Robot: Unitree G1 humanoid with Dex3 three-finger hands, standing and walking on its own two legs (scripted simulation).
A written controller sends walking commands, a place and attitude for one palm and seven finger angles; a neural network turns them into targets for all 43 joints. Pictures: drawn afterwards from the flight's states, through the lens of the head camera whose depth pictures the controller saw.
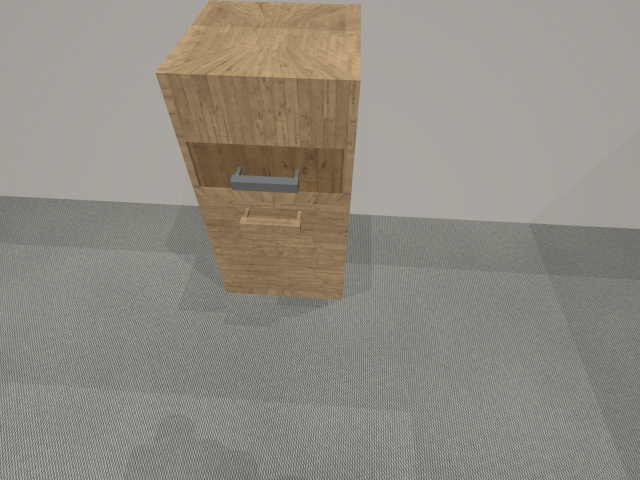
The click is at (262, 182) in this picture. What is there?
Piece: drawer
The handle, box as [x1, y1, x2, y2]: [230, 167, 299, 192]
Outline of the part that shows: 230,180 232,189 297,192 299,172 298,170 295,170 295,175 293,178 241,175 241,167 237,167 235,174 232,175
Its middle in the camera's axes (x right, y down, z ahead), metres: -0.14 -0.15 +0.98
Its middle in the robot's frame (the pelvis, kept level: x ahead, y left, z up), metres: +0.81 +0.19 -0.17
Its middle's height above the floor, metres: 0.61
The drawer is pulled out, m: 0.00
